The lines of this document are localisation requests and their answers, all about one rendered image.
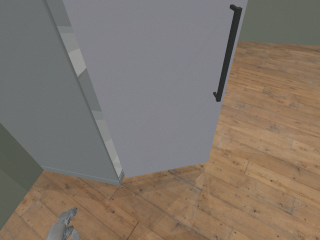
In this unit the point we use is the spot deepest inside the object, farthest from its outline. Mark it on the handle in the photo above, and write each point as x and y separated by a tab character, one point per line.
229	49

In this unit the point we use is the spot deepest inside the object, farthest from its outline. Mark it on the fridge door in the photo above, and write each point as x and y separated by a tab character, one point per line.
154	66

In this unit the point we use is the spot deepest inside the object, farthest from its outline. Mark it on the left robot hand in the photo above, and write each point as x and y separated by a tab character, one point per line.
60	231

